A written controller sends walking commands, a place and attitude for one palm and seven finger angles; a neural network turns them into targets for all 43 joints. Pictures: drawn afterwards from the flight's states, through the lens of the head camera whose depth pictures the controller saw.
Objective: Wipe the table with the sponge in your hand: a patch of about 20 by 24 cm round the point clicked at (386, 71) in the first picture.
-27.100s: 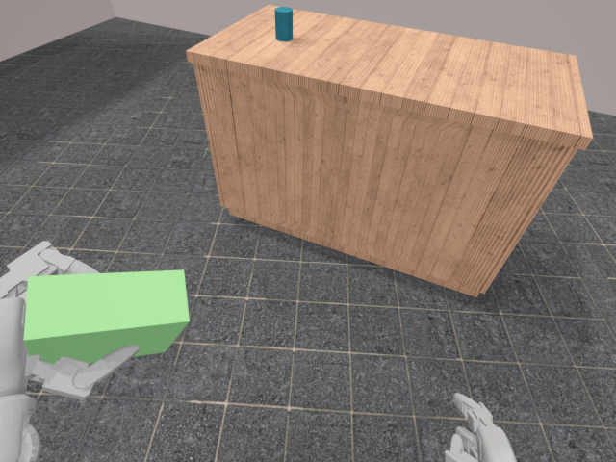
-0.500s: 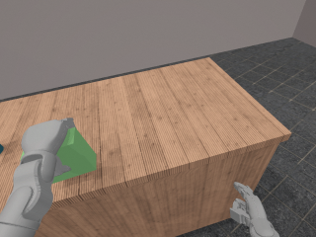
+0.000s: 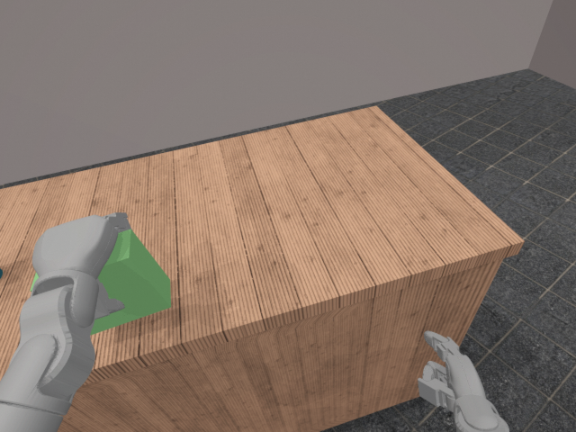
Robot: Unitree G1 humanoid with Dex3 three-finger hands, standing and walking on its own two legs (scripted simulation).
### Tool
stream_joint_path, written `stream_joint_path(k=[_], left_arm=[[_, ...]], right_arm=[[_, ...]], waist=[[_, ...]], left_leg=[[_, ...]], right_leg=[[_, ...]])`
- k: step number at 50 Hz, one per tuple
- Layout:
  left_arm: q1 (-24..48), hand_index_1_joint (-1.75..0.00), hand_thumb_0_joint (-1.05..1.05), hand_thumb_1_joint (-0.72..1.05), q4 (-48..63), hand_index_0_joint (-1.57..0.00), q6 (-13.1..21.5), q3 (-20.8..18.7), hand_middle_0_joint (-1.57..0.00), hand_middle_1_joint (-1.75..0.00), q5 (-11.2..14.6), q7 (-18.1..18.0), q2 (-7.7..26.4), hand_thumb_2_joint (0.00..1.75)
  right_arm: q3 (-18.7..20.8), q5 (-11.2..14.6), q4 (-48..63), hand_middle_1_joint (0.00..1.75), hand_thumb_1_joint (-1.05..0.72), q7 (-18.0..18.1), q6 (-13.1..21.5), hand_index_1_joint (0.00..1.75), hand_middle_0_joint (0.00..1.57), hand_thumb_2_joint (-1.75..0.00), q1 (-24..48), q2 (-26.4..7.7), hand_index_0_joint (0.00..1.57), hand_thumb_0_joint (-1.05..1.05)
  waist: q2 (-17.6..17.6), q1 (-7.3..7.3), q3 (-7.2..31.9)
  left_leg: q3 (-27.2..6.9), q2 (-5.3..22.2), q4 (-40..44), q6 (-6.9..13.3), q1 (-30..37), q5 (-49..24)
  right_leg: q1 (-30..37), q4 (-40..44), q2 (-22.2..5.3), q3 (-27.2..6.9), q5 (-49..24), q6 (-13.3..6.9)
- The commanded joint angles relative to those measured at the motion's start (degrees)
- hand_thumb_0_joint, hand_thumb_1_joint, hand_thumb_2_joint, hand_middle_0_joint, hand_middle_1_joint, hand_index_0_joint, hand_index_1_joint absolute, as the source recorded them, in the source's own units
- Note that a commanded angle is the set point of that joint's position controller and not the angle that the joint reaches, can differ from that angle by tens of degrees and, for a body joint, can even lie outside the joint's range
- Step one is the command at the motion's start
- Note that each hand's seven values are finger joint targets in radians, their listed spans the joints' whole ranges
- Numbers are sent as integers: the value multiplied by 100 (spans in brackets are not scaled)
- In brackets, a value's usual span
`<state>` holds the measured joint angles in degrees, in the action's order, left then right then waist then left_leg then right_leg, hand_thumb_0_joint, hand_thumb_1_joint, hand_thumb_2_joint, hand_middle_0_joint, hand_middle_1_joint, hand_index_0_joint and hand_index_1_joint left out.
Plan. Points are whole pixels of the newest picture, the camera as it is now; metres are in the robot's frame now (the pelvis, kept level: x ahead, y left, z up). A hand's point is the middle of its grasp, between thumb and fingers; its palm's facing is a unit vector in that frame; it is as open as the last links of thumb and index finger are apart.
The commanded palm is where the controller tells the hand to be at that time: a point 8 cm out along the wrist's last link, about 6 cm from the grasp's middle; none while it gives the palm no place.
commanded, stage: move the sponge above the wiping area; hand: left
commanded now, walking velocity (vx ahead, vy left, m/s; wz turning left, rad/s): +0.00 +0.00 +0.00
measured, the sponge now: (117, 292) +0.25 +0.30 +0.09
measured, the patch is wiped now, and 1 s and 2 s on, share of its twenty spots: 0.00 0.00 0.05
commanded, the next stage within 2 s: lower the sponge onto the table in 0.14 s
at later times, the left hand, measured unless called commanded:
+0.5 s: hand (100, 271) +0.25 +0.30 +0.13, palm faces +0.05 -0.06 -1.00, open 9.7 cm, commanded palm +0.22 +0.30 +0.21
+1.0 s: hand (108, 283) +0.24 +0.29 +0.12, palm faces +0.05 -0.09 -0.99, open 9.7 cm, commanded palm +0.22 +0.29 +0.19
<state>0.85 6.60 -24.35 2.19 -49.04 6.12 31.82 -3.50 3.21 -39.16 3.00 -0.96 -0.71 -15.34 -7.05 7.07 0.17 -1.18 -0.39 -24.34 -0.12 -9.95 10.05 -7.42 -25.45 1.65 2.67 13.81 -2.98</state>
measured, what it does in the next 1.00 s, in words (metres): stands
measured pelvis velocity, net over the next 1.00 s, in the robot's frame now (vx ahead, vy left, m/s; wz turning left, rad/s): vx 0.00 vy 0.01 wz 0.01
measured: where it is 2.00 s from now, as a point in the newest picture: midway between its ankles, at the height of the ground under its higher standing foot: outside the picture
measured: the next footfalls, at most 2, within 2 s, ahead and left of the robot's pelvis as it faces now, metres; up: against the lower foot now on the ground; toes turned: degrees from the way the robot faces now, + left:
none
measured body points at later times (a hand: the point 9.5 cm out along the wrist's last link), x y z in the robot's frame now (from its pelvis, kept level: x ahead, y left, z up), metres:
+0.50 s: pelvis -0.01 +0.00 +0.00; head -0.03 -0.05 +0.45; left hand +0.24 +0.30 +0.19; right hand +0.24 -0.20 -0.08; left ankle +0.04 +0.12 -0.74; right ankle +0.01 -0.09 -0.74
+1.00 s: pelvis +0.00 +0.01 +0.00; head -0.03 -0.04 +0.45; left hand +0.24 +0.29 +0.17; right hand +0.25 -0.19 -0.08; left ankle +0.04 +0.12 -0.74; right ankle +0.01 -0.09 -0.74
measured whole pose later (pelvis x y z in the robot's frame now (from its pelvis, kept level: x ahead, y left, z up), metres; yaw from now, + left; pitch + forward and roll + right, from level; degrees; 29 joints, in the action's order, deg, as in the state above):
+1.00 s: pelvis +0.00 +0.01 +0.00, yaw +0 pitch -5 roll +0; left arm -0.5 5.1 -20.9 3.6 -49.9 3.6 29.7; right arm -2.9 3.0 -39.8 3.5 0.1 -1.4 -14.6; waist -6.7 7.5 -0.1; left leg -1.5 -0.7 -24.6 0.2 -9.9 10.0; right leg -7.0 -25.1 1.4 2.8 13.5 -2.6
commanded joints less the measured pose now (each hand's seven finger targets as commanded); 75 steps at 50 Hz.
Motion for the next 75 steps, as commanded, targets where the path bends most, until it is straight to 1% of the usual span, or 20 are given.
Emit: stream_joint_path(k=[1,5,6,16,20,21,25,28,30,34,40,46,55,56,60,62,65,67,70,75], left_arm=[[1588,-160,0,10,1459,-120,292,-851,-120,-160,-197,-219,1359,130],[1625,-160,0,10,1447,-120,418,-1397,-120,-160,-197,-353,1929,130],[1735,-160,0,10,1354,-120,420,-1170,-120,-160,-177,-383,1635,130],[1942,-160,0,10,865,-120,362,-980,-120,-160,-132,-277,1556,130],[1881,-160,0,10,798,-120,420,-1324,-120,-160,-153,-213,1982,130],[2057,-160,0,10,764,-120,444,-1053,-120,-160,-161,-204,1680,130],[1983,-160,0,10,952,-120,568,-1353,-120,-160,-146,-263,1944,130],[1898,-160,0,10,772,-120,570,-1055,-120,-160,-139,-333,1505,130],[1852,-160,0,10,976,-120,542,-1254,-120,-160,-182,-368,1757,130],[1461,-160,0,10,1025,-120,419,-971,-120,-160,-137,-414,1328,130],[1652,-160,0,10,1164,-120,332,-1126,-120,-160,-269,-455,1589,130],[1799,-160,0,10,1133,-120,422,-673,-120,-160,-303,-494,1085,130],[1814,-160,0,10,915,-120,384,-909,-120,-160,-435,-590,1384,130],[1728,-160,0,10,882,-120,395,-736,-120,-160,-391,-588,1113,130],[1323,-160,0,10,855,-120,373,-1032,-120,-160,-367,-583,1385,130],[1342,-160,0,10,806,-120,396,-738,-120,-160,-338,-563,1014,130],[1216,-160,0,10,983,-120,449,-998,-120,-160,-346,-570,1338,130],[1081,-160,0,10,866,-120,508,-808,-120,-160,-325,-589,1045,130],[1426,-160,0,10,922,-120,596,-969,-120,-160,-366,-637,1333,130],[1390,-160,0,10,752,-120,678,-820,-120,-160,-384,-744,1109,130]], right_arm=[[170,-44,1096,30,-90,75,431,30,20,-90,1323,-392,20,0],[210,-42,1037,30,-90,100,447,30,20,-90,1314,-479,20,0],[207,-60,1037,30,-90,117,465,30,20,-90,1275,-425,20,0],[205,-24,962,30,-90,171,491,30,20,-90,1307,-467,20,0],[219,-16,956,30,-90,185,469,30,20,-90,1266,-527,20,0],[194,-26,985,30,-90,194,481,30,20,-90,1265,-465,20,0],[213,-26,988,30,-90,183,497,30,20,-90,1244,-487,20,0],[251,-52,934,30,-90,161,502,30,20,-90,1158,-471,20,0],[235,-27,993,30,-90,141,501,30,20,-90,1240,-497,20,0],[265,-45,996,30,-90,71,444,30,20,-90,1203,-473,20,0],[236,-25,1009,30,-90,84,433,30,20,-90,1294,-494,20,0],[216,-48,995,30,-90,105,478,30,20,-90,1235,-405,20,0],[226,-40,927,30,-90,105,415,30,20,-90,1249,-480,20,0],[223,-53,966,30,-90,91,441,30,20,-90,1212,-419,20,0],[246,-63,945,30,-90,60,382,30,20,-90,1190,-500,20,0],[253,-57,934,30,-90,41,389,30,20,-90,1125,-454,20,0],[268,-55,983,30,-90,49,376,30,20,-90,1159,-505,20,0],[286,-71,967,30,-90,64,406,30,20,-90,1057,-458,20,0],[287,-43,949,30,-90,107,415,30,20,-90,1079,-503,20,0],[322,-36,916,30,-90,120,465,30,20,-90,1035,-489,20,0]], waist=[[204,36,1137],[167,86,1036],[222,63,1131],[281,-4,1027],[202,33,984],[260,-7,1021],[107,41,1084],[205,24,1020],[127,79,1126],[264,71,1064],[111,66,1074],[197,-10,1009],[59,43,1083],[191,49,1155],[178,78,1104],[298,-1,1054],[137,45,1061],[346,2,1038],[244,-46,920],[177,-39,936]], left_leg=[[-139,-209,95,263,552,-876],[-189,-227,118,248,534,-772],[-123,-227,97,243,523,-799],[-110,-230,130,231,423,-517],[-156,-238,134,240,394,-406],[-108,-247,102,241,363,-455],[-160,-238,127,236,474,-531],[-125,-217,129,229,471,-572],[-175,-223,178,218,479,-587],[-140,-200,196,226,419,-713],[-176,-199,210,229,479,-627],[-153,-182,236,240,523,-512],[-183,-205,287,226,545,-555],[-152,-209,247,234,493,-658],[-166,-208,212,239,493,-808],[-135,-184,182,241,467,-795],[-145,-214,150,259,506,-800],[-106,-215,91,271,485,-871],[-155,-217,133,268,530,-649],[-153,-219,156,258,558,-604]], right_leg=[[-10,505,-52,-466,-759,-92],[-30,582,-18,-724,-634,-136],[30,551,-71,-558,-673,-103],[-58,633,-98,-565,-370,-72],[-87,670,-73,-746,-236,-95],[-55,633,-111,-591,-294,-70],[-45,638,-63,-690,-358,-110],[-94,636,-70,-491,-407,-86],[0,594,-42,-655,-413,-143],[24,551,-62,-427,-612,-80],[-46,553,10,-580,-445,-146],[-158,594,0,-379,-294,-117],[-51,620,58,-535,-353,-173],[32,573,12,-372,-454,-136],[53,571,46,-526,-693,-154],[-30,559,22,-345,-667,-102],[2,569,40,-534,-733,-142],[-31,557,15,-382,-786,-85],[-184,645,64,-554,-499,-128],[-228,650,70,-506,-426,-136]])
